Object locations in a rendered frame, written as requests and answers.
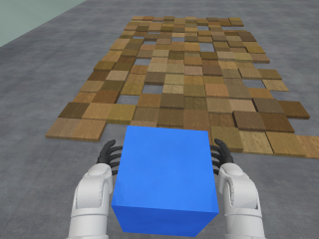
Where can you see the robot right forearm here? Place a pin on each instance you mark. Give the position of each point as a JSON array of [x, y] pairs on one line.
[[241, 205]]

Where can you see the right robot hand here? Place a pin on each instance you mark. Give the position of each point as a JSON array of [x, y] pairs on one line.
[[224, 155]]

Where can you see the left robot hand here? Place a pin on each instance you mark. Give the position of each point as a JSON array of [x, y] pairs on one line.
[[106, 157]]

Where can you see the carton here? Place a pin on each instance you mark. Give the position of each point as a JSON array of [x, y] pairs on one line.
[[165, 182]]

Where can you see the robot left forearm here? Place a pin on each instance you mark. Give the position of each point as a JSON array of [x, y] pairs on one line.
[[91, 204]]

